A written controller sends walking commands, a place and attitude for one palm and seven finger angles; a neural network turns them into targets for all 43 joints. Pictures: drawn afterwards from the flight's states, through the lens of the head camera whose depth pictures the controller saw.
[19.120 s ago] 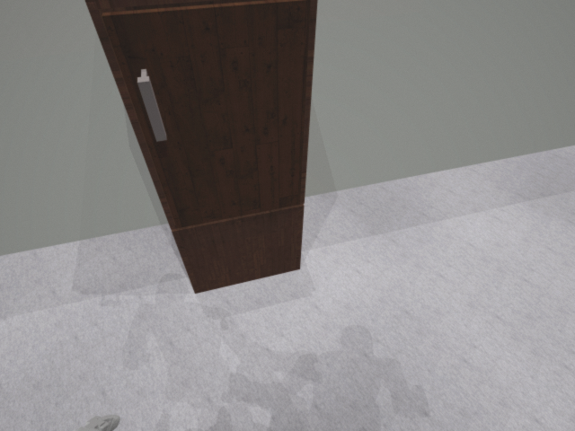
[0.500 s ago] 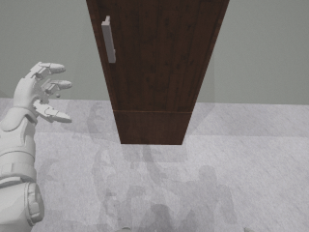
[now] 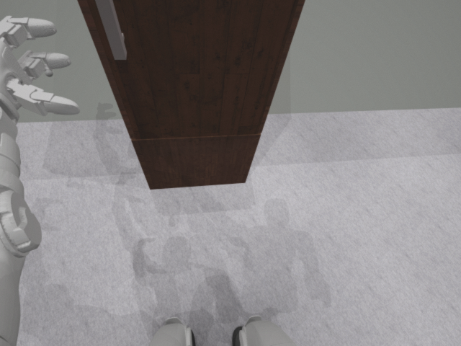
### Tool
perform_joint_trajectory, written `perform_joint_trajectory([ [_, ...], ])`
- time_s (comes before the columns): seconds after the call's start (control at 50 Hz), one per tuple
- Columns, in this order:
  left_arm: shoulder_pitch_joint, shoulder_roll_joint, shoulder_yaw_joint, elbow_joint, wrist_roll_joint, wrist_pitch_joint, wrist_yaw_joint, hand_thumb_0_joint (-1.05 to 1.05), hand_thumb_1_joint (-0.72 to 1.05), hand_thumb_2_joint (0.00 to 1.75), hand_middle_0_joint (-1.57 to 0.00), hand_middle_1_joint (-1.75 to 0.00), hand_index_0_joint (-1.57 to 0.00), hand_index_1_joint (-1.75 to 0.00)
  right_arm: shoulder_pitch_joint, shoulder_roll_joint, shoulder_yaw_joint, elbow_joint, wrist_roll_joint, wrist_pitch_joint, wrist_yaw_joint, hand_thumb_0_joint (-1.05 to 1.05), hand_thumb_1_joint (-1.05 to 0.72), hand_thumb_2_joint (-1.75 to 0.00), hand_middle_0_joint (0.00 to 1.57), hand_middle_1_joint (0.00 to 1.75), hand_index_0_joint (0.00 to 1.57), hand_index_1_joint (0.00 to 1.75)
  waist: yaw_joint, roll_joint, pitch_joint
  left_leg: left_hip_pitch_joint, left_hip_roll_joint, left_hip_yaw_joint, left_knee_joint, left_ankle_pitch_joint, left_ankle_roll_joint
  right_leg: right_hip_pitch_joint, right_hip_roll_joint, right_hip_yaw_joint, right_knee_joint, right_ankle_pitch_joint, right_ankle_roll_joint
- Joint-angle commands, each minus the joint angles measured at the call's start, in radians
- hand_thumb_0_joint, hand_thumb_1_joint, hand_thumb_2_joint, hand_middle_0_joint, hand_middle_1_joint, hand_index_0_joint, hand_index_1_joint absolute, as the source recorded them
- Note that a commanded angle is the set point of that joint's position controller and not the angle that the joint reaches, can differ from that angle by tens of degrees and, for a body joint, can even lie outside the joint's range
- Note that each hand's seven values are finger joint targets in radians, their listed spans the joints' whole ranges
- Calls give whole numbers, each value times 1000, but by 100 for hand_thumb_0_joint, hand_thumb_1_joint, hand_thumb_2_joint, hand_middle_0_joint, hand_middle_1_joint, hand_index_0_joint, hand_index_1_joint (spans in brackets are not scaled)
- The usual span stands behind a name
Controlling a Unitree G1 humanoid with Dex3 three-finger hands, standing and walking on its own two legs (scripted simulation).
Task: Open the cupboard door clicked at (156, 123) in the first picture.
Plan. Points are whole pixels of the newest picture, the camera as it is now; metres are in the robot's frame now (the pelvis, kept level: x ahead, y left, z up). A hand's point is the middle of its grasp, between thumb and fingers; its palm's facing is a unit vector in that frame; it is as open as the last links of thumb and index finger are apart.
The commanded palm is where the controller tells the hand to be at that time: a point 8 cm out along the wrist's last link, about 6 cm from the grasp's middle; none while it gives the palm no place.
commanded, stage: move the hooked fingers beside the handle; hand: left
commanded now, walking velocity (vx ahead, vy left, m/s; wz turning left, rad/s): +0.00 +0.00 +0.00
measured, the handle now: (111, 16) +0.67 +0.15 +0.12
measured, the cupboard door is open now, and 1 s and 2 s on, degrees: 0 0 0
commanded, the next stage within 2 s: slide the fingers in behind the handle in 1.68 s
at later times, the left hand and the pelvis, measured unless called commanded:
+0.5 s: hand (75, 23) +0.62 +0.20 +0.14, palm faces -0.01 -1.00 +0.01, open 13.9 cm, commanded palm +0.61 +0.24 +0.12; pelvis +0.02 +0.00 -0.01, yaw -2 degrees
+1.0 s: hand (66, 37) +0.61 +0.22 +0.12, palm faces -0.02 -1.00 +0.01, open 14.0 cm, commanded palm +0.61 +0.25 +0.11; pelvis +0.04 +0.01 -0.01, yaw -1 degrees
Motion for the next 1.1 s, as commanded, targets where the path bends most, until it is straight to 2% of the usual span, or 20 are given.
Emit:
perform_joint_trajectory([
  [0.0,-542,320,60,-216,-9,-79,20,0,-50,30,-30,-120,-30,-120,209,-194,-65,-39,-16,-2,-8,0,-90,-90,20,30,20,30,-34,166,-529,458,26,-97,-47,415,-11,22,14,27,-61,289,-3],
  [0.06,-586,286,36,-193,0,-68,27,0,-50,30,-30,-120,-30,-120,239,-195,-66,-26,-27,11,1,0,-90,-90,20,30,20,30,-56,184,-526,476,29,-101,-33,459,-10,-8,20,21,-60,307,-3],
  [0.08,-581,325,62,-185,10,-60,32,0,-50,30,-30,-120,-30,-120,251,-200,-68,-24,-29,20,2,0,-90,-90,20,30,20,30,-50,199,-542,483,34,-103,-28,484,-14,-14,19,19,-56,314,-3],
  [0.14,-587,335,47,-108,39,-19,45,0,-50,30,-30,-120,-30,-120,272,-199,-61,-27,-33,39,8,0,-90,-90,20,30,20,30,-65,188,-477,404,30,-90,-24,451,-7,-17,21,20,-60,316,0],
  [0.2,-626,373,63,-134,65,-18,67,0,-50,30,-30,-120,-30,-120,297,-201,-60,-33,-43,53,12,0,-90,-90,20,30,20,30,-69,218,-505,423,36,-95,-11,502,-9,-23,25,18,-52,341,-2],
  [0.3,-708,421,82,-148,83,-40,88,0,-50,30,-30,-120,-30,-120,334,-204,-58,-28,-55,66,16,0,-90,-90,20,30,20,30,-98,224,-544,415,41,-95,8,526,-6,-14,32,21,-44,379,-1],
  [0.34,-734,380,47,-110,93,-30,89,0,-50,30,-30,-120,-30,-120,343,-203,-57,-18,-57,69,21,0,-90,-90,20,30,20,30,-116,252,-515,421,42,-99,14,520,-8,-58,35,16,-48,356,-2],
  [0.4,-773,435,64,-73,110,-15,90,0,-50,30,-30,-120,-30,-120,369,-210,-49,-10,-62,76,17,0,-90,-90,20,30,20,30,-135,249,-521,401,45,-101,28,533,-2,-57,36,17,-45,372,0],
  [0.48,-677,477,100,-77,125,-5,86,0,-50,30,-30,-120,-30,-120,385,-206,-47,-28,-66,82,24,0,-90,-90,20,30,20,30,-98,269,-586,402,43,-95,35,598,-6,-10,36,12,-25,432,-5],
  [0.52,-663,427,66,-89,125,2,82,0,-50,30,-30,-120,-30,-120,382,-202,-51,-32,-65,86,29,0,-90,-90,20,30,20,30,-104,258,-565,399,44,-91,34,595,-5,-22,40,7,-29,432,-4],
  [0.62,-671,507,135,-160,102,-4,68,0,-50,30,-30,-120,-30,-120,393,-209,-59,-43,-64,98,29,0,-90,-90,20,30,20,30,-92,240,-599,384,41,-79,29,601,0,51,46,14,-33,491,-4],
  [0.68,-696,471,117,-229,96,-25,66,0,-50,30,-30,-120,-30,-120,391,-202,-65,-37,-63,99,37,0,-90,-90,20,30,20,30,-92,306,-627,463,46,-88,36,674,-7,21,50,10,-34,514,-6],
  [0.74,-632,460,126,-217,88,-25,61,0,-50,30,-30,-120,-30,-120,388,-200,-69,-32,-60,105,42,0,-90,-90,20,30,20,30,-81,289,-609,471,46,-88,35,686,-7,31,52,7,-43,521,-6],
  [0.78,-629,389,83,-214,76,-12,53,0,-50,30,-30,-120,-30,-120,383,-194,-71,-30,-57,107,45,0,-90,-90,20,30,20,30,-88,317,-603,507,45,-93,35,732,-11,6,53,4,-48,526,-6],
  [0.82,-624,332,37,-172,71,12,44,0,-50,30,-30,-120,-30,-120,377,-194,-71,-20,-55,111,45,0,-90,-90,20,30,20,30,-104,305,-530,492,48,-95,31,698,-11,-37,54,-2,-59,483,-4],
  [0.86,-610,298,28,-165,61,24,42,0,-50,30,-30,-120,-30,-120,381,-193,-72,-22,-55,109,44,0,-90,-90,20,30,20,30,-105,295,-523,511,48,-101,26,715,-8,-52,55,-6,-64,472,-5],
  [0.92,-629,279,12,-136,52,30,45,0,-50,30,-30,-120,-30,-120,375,-196,-69,-19,-55,104,40,0,-90,-90,20,30,20,30,-122,234,-481,450,42,-94,21,626,-4,-48,55,-5,-65,451,-4],
  [0.96,-663,299,30,-150,53,13,61,0,-50,30,-30,-120,-30,-120,371,-196,-67,-20,-58,98,39,0,-90,-90,20,30,20,30,-125,250,-480,437,39,-92,26,608,-1,-49,51,1,-58,454,-7],
  [1.02,-704,362,64,-205,66,-29,85,0,-50,30,-30,-120,-30,-120,368,-196,-66,-21,-64,91,41,0,-90,-90,20,30,20,30,-119,272,-554,449,39,-95,42,621,-5,-23,48,10,-41,472,-6],
  [1.08,-719,371,72,-253,75,-63,101,0,-50,30,-30,-120,-30,-120,357,-192,-68,-26,-66,90,47,0,-90,-90,20,30,20,30,-108,324,-622,512,43,-109,52,698,-16,-30,48,8,-24,485,-7],
])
